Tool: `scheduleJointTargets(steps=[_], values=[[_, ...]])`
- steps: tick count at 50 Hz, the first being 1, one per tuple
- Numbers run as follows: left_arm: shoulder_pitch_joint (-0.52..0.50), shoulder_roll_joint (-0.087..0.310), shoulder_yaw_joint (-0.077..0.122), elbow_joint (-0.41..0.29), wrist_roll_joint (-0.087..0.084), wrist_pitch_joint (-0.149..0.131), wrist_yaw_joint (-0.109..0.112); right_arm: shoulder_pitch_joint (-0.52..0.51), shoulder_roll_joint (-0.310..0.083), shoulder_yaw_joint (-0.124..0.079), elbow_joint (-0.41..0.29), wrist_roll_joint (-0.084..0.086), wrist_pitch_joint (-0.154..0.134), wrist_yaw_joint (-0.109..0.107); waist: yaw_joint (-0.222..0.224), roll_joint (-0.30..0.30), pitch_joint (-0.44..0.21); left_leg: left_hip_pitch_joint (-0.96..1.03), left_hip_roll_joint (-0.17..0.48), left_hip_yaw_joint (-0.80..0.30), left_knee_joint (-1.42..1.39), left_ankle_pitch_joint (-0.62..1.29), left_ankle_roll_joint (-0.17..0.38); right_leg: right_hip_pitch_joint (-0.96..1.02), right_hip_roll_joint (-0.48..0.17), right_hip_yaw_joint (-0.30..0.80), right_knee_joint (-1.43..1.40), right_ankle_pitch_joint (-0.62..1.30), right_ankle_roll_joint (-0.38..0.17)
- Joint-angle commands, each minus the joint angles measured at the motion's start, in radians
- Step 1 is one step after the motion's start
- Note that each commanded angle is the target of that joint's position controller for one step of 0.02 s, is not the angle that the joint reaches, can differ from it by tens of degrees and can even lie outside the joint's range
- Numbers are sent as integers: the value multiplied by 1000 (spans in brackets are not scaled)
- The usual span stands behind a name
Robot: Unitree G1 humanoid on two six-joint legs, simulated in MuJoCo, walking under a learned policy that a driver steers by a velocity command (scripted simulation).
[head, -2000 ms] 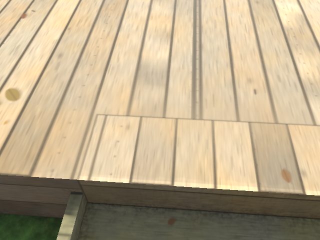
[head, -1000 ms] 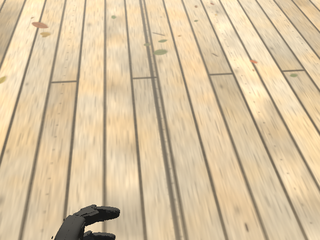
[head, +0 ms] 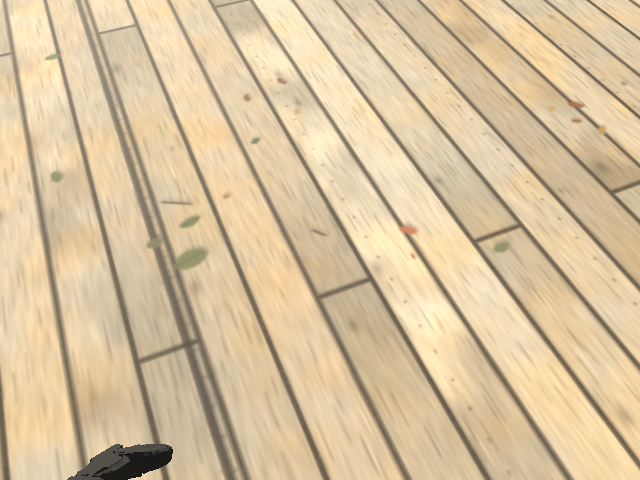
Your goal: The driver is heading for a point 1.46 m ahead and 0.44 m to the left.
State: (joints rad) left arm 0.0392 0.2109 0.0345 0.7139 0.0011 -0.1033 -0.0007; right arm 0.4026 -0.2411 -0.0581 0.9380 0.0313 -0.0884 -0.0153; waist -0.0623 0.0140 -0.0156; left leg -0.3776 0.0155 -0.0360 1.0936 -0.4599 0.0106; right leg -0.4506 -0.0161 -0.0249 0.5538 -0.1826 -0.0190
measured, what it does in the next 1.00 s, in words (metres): walks ahead, turning left: left foot, then right foot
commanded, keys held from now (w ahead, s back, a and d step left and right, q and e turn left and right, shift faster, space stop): w+q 0.52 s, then w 0.48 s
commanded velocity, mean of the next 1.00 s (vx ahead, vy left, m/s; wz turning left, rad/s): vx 0.50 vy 0.00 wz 0.40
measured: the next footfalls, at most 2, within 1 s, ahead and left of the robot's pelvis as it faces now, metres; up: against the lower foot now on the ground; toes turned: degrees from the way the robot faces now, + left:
left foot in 0.40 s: +0.32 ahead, +0.21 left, +0.00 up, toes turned +18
right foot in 0.92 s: +0.66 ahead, +0.11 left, +0.00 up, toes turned +24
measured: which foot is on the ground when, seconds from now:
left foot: up 0.00-0.38, down 0.40-0.92, up 0.94-1.00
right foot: down 0.00-0.40, up 0.42-0.90, down 0.92-1.00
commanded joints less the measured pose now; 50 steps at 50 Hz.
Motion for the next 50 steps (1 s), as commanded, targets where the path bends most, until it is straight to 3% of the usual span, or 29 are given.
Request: scheduleJointTargets(steps=[1,2,4,7,10,13,16,17,18,19,20,21,22,23,24,25,27,29,33,37,41,43,45,46,47,48,49,50], values=[[188,106,43,3,-1,4,11,-117,-95,-28,-129,-5,-13,-7,115,-107,-124,-472,102,-38,212,105,0,484,-322,364,-265,54,-205],[148,84,39,8,6,1,6,-114,-75,-30,-137,-7,3,-5,76,-122,-70,-419,123,-49,174,131,-1,377,-296,293,-311,76,-187],[121,93,48,23,10,-3,3,-120,-30,-22,-163,-1,30,1,38,-136,-14,-382,139,-47,132,156,-2,266,-289,201,-375,114,-181],[141,136,67,44,12,-6,18,-177,-25,-20,-204,-14,43,11,30,-83,6,-395,140,-48,12,281,-9,250,-283,78,-399,202,-185],[154,173,80,56,9,-4,26,-260,-24,-12,-232,-16,45,32,49,-79,15,-329,131,-13,-173,432,-1,246,-256,-38,-397,204,-153],[182,211,95,64,-6,2,27,-354,-44,-13,-268,-15,51,51,81,-72,33,-279,113,30,-312,438,17,296,-266,-90,-379,163,-119],[216,244,111,81,-21,18,26,-413,-73,-20,-305,-15,58,64,97,-76,54,-271,85,74,-387,307,54,400,-303,-107,-317,185,-95],[214,258,115,84,-25,25,26,-398,-85,-28,-310,-18,60,66,82,-86,42,-222,56,104,-409,255,73,419,-302,-124,-256,303,-83],[201,266,117,83,-31,33,27,-329,-102,-42,-297,-20,60,65,36,-82,6,-110,6,150,-466,257,96,420,-278,-161,-137,466,-62],[219,245,109,84,-28,39,27,-180,-153,-73,-251,-19,59,59,-26,-50,-71,104,-65,183,-508,287,124,373,-228,-204,75,571,-36],[235,200,91,64,1,38,32,-5,-262,-115,-218,-15,62,41,-86,72,-158,397,49,-34,-518,342,187,129,-182,-229,419,347,25],[301,74,48,-9,28,8,23,-30,-377,-124,-237,-7,49,41,22,337,-251,681,280,-620,-677,146,382,-306,15,-100,766,-390,85],[193,149,58,-16,-14,-29,13,31,-298,-100,-266,-16,41,43,-64,196,-345,724,312,-761,-807,59,378,-409,13,90,870,-382,58],[123,178,64,-32,-42,-44,7,4,-242,-84,-255,-25,31,43,-64,151,-237,666,296,-634,-796,134,334,-494,-26,87,873,-289,29],[116,165,57,-25,-24,-51,15,-57,-209,-74,-271,-22,28,38,-29,69,-184,533,262,-528,-779,208,304,-455,-70,93,806,-204,15],[116,173,63,-18,4,-48,24,-141,-171,-63,-288,-23,30,35,18,32,-134,375,227,-430,-781,295,280,-367,-104,96,718,-148,16],[148,175,73,-22,6,-22,24,-207,-134,-51,-314,-36,25,30,79,49,-113,212,189,-351,-824,385,273,-238,-126,104,630,-111,22],[146,147,67,-18,7,-1,22,-192,-133,-50,-301,-32,14,24,87,38,-90,163,173,-282,-852,477,278,-228,-117,86,550,-54,35],[22,98,44,-40,11,3,12,-121,-144,-53,-255,-20,8,8,41,38,-38,164,133,-173,-872,530,236,-221,-93,74,262,189,50],[-89,99,38,-62,-8,-3,-8,-62,-154,-55,-222,-14,7,10,-13,61,14,199,144,-168,-874,424,219,-184,-56,57,77,302,39],[-160,113,40,-98,-12,-17,-31,-6,-162,-60,-194,-14,19,8,-41,64,48,336,196,-217,-804,472,215,-234,-34,48,-7,198,-1],[-135,123,44,-100,-14,-24,-40,-7,-171,-64,-190,-14,29,4,-22,85,39,374,207,-228,-761,562,197,-182,-15,30,-42,123,-27],[7,156,65,-64,-6,-29,-37,-45,-173,-64,-201,-9,34,3,63,91,-41,356,155,-181,-616,844,162,55,37,-18,-93,120,-69],[166,201,83,-31,5,-30,-32,-71,-144,-52,-217,-14,31,4,137,68,-155,252,103,-136,-426,851,127,309,-28,46,-55,175,-121],[336,280,102,-9,20,-29,-24,-17,-80,-31,-242,-28,21,3,166,-101,-322,-55,-16,-65,-66,516,63,691,-253,361,-41,173,-238],[389,271,98,21,3,-22,-31,52,-59,-19,-234,-17,3,7,148,-319,-392,-316,-110,-108,157,-124,26,851,-379,730,-178,-13,-336],[357,201,79,17,-18,-12,-25,-22,-140,-36,-237,-4,-5,12,172,-211,-269,-439,-49,-140,248,-89,24,785,-351,692,-220,-185,-297],[282,174,67,5,-16,-2,-19,-111,-155,-37,-261,-2,-8,15,158,-131,-144,-465,4,-94,231,14,28,639,-319,558,-245,-179,-258]])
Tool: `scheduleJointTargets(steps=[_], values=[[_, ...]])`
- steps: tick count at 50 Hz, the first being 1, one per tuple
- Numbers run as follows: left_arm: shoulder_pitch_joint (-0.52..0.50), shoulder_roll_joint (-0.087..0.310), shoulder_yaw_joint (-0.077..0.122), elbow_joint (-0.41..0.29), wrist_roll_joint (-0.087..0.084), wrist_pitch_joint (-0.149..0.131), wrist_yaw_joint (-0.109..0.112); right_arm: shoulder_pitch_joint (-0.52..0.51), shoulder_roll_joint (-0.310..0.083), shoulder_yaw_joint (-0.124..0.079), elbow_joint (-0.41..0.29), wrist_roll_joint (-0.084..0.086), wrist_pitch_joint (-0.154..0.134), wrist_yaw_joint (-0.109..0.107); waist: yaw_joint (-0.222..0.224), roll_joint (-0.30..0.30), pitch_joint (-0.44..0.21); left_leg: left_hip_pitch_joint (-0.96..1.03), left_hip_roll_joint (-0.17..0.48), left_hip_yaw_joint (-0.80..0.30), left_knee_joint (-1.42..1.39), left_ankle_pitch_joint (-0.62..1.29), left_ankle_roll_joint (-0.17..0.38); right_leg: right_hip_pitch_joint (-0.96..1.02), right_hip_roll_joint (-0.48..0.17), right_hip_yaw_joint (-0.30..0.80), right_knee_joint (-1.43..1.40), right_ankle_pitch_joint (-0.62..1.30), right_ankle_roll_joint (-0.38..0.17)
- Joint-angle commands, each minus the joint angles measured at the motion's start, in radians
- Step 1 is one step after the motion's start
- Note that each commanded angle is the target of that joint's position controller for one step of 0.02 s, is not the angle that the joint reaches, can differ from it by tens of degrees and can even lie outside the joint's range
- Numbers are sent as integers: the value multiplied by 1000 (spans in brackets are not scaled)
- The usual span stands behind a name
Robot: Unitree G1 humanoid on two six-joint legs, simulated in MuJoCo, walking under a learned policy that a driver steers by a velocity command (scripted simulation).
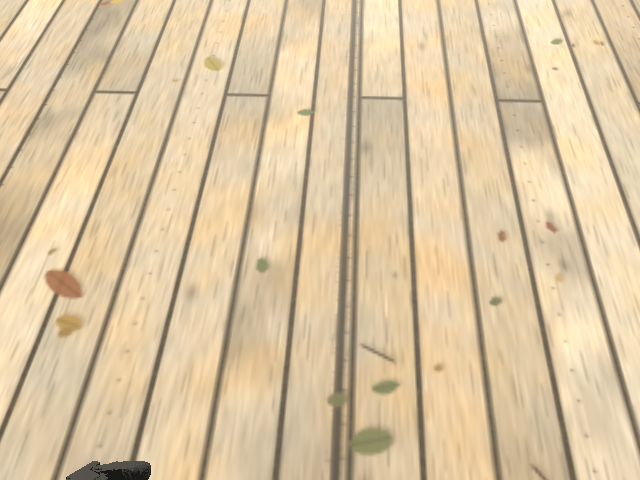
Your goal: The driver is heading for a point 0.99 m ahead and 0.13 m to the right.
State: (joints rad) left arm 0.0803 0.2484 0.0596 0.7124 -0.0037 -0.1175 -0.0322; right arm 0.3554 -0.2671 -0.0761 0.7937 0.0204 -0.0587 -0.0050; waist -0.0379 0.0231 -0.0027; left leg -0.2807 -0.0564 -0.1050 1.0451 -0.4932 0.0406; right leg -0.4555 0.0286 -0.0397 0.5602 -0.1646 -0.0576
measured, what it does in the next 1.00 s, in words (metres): walks ahead: left foot, then right foot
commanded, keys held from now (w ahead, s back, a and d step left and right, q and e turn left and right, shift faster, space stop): w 1.00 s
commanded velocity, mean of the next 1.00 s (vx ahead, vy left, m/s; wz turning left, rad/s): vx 0.50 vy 0.00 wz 0.02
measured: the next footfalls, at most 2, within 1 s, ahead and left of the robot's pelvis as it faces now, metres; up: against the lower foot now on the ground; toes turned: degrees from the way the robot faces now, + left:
left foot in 0.44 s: +0.41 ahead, +0.14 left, +0.00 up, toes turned +1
right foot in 0.98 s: +0.69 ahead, -0.11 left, +0.00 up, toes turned -2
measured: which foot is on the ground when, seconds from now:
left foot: up 0.00-0.42, down 0.44-1.00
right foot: down 0.00-0.46, up 0.48-0.96, down 0.98-1.00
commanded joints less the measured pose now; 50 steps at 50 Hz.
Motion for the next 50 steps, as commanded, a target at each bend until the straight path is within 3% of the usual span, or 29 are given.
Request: scheduleJointTargets(steps=[1,2,3,5,8,12,15,18,20,21,22,23,24,25,26,27,28,29,31,33,35,39,44,46,47,48,49,50], values=[[181,122,33,-2,2,18,12,-115,-118,-17,-128,-4,-37,1,103,-72,-84,-526,117,7,221,126,-2,498,-325,486,-283,-126,-200],[146,102,25,-6,12,17,10,-122,-108,-21,-130,-15,-32,-1,72,-66,-41,-477,146,10,163,174,-6,395,-291,426,-316,-45,-190],[131,94,21,-6,17,14,9,-96,-94,-22,-127,-14,-25,-1,43,-91,-38,-425,163,12,133,199,-9,335,-268,385,-340,4,-186],[134,99,22,9,8,5,9,-72,-68,-18,-120,-13,-14,-4,22,-108,-35,-402,175,29,77,226,-24,286,-247,314,-375,97,-193],[164,137,32,35,2,7,21,-155,-52,-8,-142,-22,-13,-7,33,-81,-14,-441,188,46,-71,363,-49,284,-232,223,-399,236,-187],[227,155,33,67,-13,19,29,-284,-22,7,-163,-15,-22,6,82,-80,4,-381,157,79,-330,556,-49,303,-191,130,-396,263,-145],[285,167,35,92,-20,29,28,-375,-24,10,-191,-4,-27,22,121,-83,31,-376,135,92,-437,575,-43,369,-220,139,-374,219,-144],[312,181,40,111,-21,46,32,-424,-39,8,-220,-1,-36,41,126,-95,49,-389,117,95,-502,486,-13,464,-267,167,-320,253,-135],[298,199,47,115,-22,56,38,-382,-63,-1,-217,-3,-41,47,89,-114,25,-304,92,111,-538,410,17,498,-278,167,-255,387,-115],[275,206,48,113,-25,61,40,-300,-84,-13,-195,-8,-42,45,37,-118,-22,-176,60,142,-572,410,39,493,-255,140,-164,544,-98],[268,184,40,109,-22,63,42,-152,-130,-36,-151,-15,-42,38,-30,-99,-119,50,55,145,-573,446,73,432,-206,98,5,620,-71],[261,135,18,81,3,58,44,43,-208,-56,-120,-29,-40,26,-100,7,-277,377,244,-61,-524,529,146,217,-147,51,317,357,-32],[385,35,-13,67,-2,36,36,72,-265,-64,-101,-29,-38,30,-31,274,-387,679,452,-530,-631,333,304,-179,28,61,643,-341,28],[331,132,7,83,-18,18,29,88,-174,-42,-106,-13,-33,28,-79,202,-384,683,439,-603,-696,200,292,-299,-15,169,754,-407,26],[236,168,17,52,-34,9,24,18,-141,-29,-110,-11,-30,22,-75,143,-235,562,403,-452,-714,224,251,-364,-62,144,769,-323,22],[178,156,13,40,-26,6,26,-44,-128,-22,-117,-17,-27,21,-46,52,-152,414,365,-346,-735,311,227,-336,-107,117,727,-236,22],[153,148,17,33,-10,10,29,-92,-109,-16,-118,-25,-27,25,-14,24,-91,285,334,-281,-768,388,218,-295,-134,110,665,-185,28],[170,139,20,36,-8,20,29,-119,-86,-7,-120,-33,-32,27,22,37,-71,203,306,-232,-802,436,210,-235,-157,119,630,-152,31],[204,105,15,45,-9,42,33,-128,-85,-9,-107,-24,-45,30,55,57,-58,127,290,-173,-854,472,220,-188,-167,112,573,-125,44],[161,93,12,31,0,53,37,-118,-109,-15,-88,-20,-51,25,58,42,-25,92,282,-113,-890,510,224,-216,-174,104,491,-56,63],[96,82,6,14,5,52,36,-95,-126,-20,-69,-19,-48,16,43,28,-4,95,266,-61,-905,534,210,-237,-175,99,372,63,73],[-32,63,-4,-12,-2,42,23,-41,-150,-24,-36,-8,-39,8,-5,32,22,109,232,22,-905,515,169,-178,-137,66,132,243,71],[-146,81,-4,-60,-13,31,-3,29,-170,-30,14,1,-19,6,-42,45,54,245,294,-3,-839,492,156,-186,-106,58,0,174,40],[-123,99,2,-61,-12,25,-11,23,-182,-35,24,3,-9,1,-19,62,41,289,314,-14,-788,564,139,-135,-90,46,-35,97,11],[-69,115,10,-48,-10,22,-11,5,-189,-36,25,5,-4,-2,18,70,12,292,304,0,-728,682,123,-48,-66,22,-61,77,-6],[48,145,29,-11,-3,22,-6,-6,-177,-31,25,6,0,-4,76,59,-57,273,260,39,-595,827,100,119,-35,-8,-87,83,-30],[226,207,53,33,4,21,4,-7,-136,-14,12,-7,1,-8,144,12,-187,141,206,88,-358,760,63,399,-115,75,-44,134,-80],[337,312,78,48,17,27,10,90,-45,17,-18,-17,-17,-3,132,-216,-333,-272,54,147,43,368,-20,800,-369,502,-81,23,-234]])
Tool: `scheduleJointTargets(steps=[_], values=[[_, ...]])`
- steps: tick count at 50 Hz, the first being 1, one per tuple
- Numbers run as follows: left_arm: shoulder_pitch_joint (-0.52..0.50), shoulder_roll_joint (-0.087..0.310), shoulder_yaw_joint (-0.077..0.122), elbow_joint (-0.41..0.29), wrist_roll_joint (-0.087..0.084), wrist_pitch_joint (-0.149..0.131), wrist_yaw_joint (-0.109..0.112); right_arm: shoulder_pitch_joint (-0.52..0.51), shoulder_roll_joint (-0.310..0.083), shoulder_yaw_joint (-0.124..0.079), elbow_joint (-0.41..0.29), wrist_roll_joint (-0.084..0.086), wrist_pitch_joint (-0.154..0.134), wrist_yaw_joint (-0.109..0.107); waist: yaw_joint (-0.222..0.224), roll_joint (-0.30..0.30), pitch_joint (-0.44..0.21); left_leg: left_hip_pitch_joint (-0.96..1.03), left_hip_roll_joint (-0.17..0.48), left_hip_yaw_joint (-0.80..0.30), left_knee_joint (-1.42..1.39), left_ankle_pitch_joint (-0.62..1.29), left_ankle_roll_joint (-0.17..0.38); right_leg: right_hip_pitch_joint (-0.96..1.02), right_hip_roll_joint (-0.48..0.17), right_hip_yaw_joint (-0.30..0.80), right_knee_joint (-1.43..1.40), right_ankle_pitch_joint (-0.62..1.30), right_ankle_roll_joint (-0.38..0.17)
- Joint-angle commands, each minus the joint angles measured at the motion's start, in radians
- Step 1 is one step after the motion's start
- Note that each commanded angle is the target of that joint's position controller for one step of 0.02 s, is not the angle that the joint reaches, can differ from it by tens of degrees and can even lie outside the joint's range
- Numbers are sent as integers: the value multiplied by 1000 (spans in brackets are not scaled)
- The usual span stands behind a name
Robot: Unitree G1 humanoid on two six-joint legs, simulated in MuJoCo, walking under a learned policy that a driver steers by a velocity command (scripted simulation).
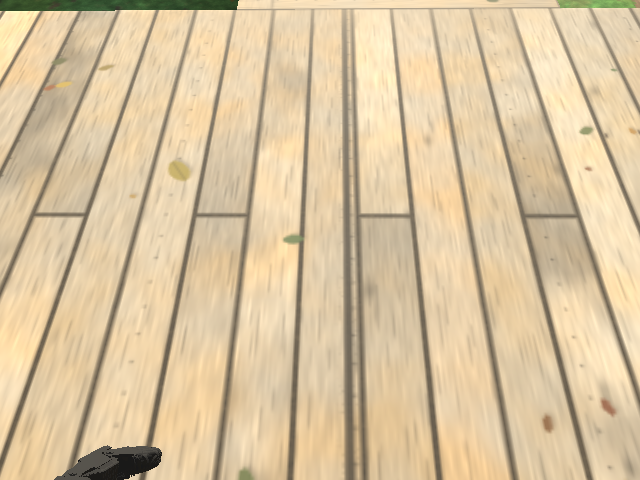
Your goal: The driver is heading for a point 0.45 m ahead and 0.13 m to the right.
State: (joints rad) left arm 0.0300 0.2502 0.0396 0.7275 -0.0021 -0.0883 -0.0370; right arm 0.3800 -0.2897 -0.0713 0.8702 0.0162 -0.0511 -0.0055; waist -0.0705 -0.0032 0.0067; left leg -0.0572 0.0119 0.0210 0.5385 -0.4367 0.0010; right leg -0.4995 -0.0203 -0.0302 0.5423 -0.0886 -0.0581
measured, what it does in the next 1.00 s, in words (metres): walks ahead: left foot, then right foot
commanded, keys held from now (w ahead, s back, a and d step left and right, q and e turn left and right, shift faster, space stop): w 0.30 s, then w+e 0.16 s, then no key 0.54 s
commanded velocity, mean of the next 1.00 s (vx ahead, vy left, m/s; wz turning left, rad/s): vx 0.34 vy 0.00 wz -0.09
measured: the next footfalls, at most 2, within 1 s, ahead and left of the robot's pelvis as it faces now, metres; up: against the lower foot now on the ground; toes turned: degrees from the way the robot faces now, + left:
left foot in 0.50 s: +0.44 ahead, +0.13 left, +0.00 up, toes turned -3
right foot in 0.88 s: +0.47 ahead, -0.12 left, +0.00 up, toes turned -6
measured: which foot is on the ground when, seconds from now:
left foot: down 0.00-0.00, up 0.02-0.48, down 0.50-1.00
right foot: down 0.00-0.50, up 0.52-0.86, down 0.88-1.00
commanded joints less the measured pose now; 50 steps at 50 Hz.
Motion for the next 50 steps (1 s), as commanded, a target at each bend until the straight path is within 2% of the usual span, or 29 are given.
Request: scheduleJointTargets(steps=[1,2,3,4,5,9,12,15,20,23,24,25,26,27,28,29,30,31,33,36,38,41,43,44,45,46,47,48,50], values=[[421,246,80,41,-3,3,13,48,-47,11,-82,-9,-47,3,187,-260,-407,-660,-57,-111,708,-140,14,902,-374,760,-208,-181,-282],[356,198,62,34,-8,5,15,-29,-121,-11,-100,16,-58,10,184,-179,-264,-760,4,-134,784,-92,25,799,-344,643,-228,-262,-236],[288,171,52,20,-5,7,17,-97,-121,-9,-118,19,-60,10,160,-114,-167,-760,56,-100,756,1,35,656,-307,517,-245,-240,-202],[228,142,43,16,2,8,14,-133,-111,-10,-124,5,-56,6,130,-66,-90,-722,90,-85,690,73,33,510,-268,430,-282,-179,-187],[191,115,34,11,12,2,11,-124,-104,-15,-121,-3,-45,2,93,-83,-56,-657,119,-94,635,125,31,410,-236,370,-316,-116,-173],[193,135,42,36,7,-18,15,-117,-59,-10,-118,-11,-13,-5,53,-76,-24,-611,134,-84,517,247,0,306,-201,237,-398,48,-187],[237,153,46,63,2,-13,28,-210,-43,-3,-141,-16,-17,-2,76,-52,-4,-646,131,-76,340,405,-14,339,-182,163,-408,136,-168],[284,168,48,87,-7,-7,35,-311,-21,7,-163,-10,-25,10,114,-54,18,-609,103,-50,165,523,-12,360,-161,109,-412,127,-143],[374,183,54,131,-21,20,42,-454,-30,11,-216,-1,-45,37,155,-53,62,-591,58,-53,-1,483,-7,458,-203,171,-338,93,-144],[357,204,65,135,-23,33,51,-398,-70,-2,-207,-2,-61,44,104,-86,31,-459,30,-50,-60,387,20,486,-224,219,-249,166,-118],[330,202,63,131,-21,38,53,-305,-95,-16,-179,-10,-64,39,49,-87,-14,-335,4,-20,-103,395,43,486,-184,186,-141,330,-92],[334,170,53,123,-11,39,55,-167,-148,-37,-142,-29,-69,32,-3,-72,-130,-104,37,-32,-75,509,81,421,-118,139,45,379,-50],[366,101,29,92,17,32,57,-21,-231,-54,-127,-55,-68,24,-29,80,-309,243,257,-248,15,784,169,175,-18,82,378,84,11],[506,29,9,111,0,17,52,1,-238,-54,-106,-47,-54,31,18,344,-445,463,429,-597,-74,831,312,-100,106,115,642,-558,65],[464,139,35,131,-20,13,52,-6,-153,-33,-115,-28,-45,32,-16,214,-401,399,388,-567,-108,790,289,-151,63,204,737,-562,70],[372,161,43,107,-32,17,54,-81,-113,-19,-121,-21,-42,27,-6,157,-261,272,358,-416,-113,850,260,-201,30,171,747,-506,73],[323,149,42,100,-22,25,59,-148,-87,-8,-123,-22,-40,26,22,82,-187,141,316,-325,-135,907,246,-179,-10,139,709,-449,81],[303,139,46,94,-11,38,62,-199,-63,-2,-119,-25,-40,26,54,68,-135,22,288,-264,-167,910,237,-133,-42,129,646,-401,84],[332,87,40,100,-8,67,66,-255,-40,6,-103,-43,-45,28,111,106,-115,-147,246,-179,-227,926,229,22,-65,111,531,-336,92],[307,47,23,90,4,81,70,-303,-74,0,-79,-42,-43,19,132,125,-120,-231,211,-77,-251,972,227,144,-58,77,296,-218,100],[270,62,23,88,6,86,67,-284,-94,-4,-53,-33,-32,11,114,127,-142,-216,209,-63,-258,902,221,198,-46,63,195,-110,101],[226,88,30,83,8,98,63,-276,-96,1,-20,-23,-16,9,109,108,-117,-231,207,-76,-251,637,198,269,-35,52,69,-40,82],[210,99,36,83,22,101,63,-264,-67,14,0,-12,-7,9,116,84,-84,-262,158,-77,-215,372,139,350,-28,50,-69,28,48],[196,134,42,70,29,101,68,-225,-37,25,14,-23,-6,9,101,28,-71,-286,115,-62,-175,231,84,395,-89,117,-121,161,26],[157,197,53,53,24,103,76,-149,-26,25,27,-41,-7,10,29,-98,-61,-324,30,-8,-110,95,34,413,-165,187,-117,247,-16],[120,155,43,62,17,106,74,-104,5,34,39,-38,2,1,1,-191,-86,-241,8,22,-117,93,8,322,-172,202,-147,28,-54],[87,103,35,56,12,105,65,-159,-27,31,40,-38,15,-8,31,-154,-37,-197,8,28,-119,139,-5,245,-122,186,-170,-125,-32],[80,87,29,62,18,100,60,-187,-47,25,40,-35,27,-15,40,-128,-10,-193,12,28,-117,162,-6,219,-95,164,-171,-148,-8],[87,98,30,77,16,84,54,-179,-56,21,54,-36,41,-24,42,-102,-9,-181,25,17,-119,199,-3,235,-73,136,-140,-47,13]])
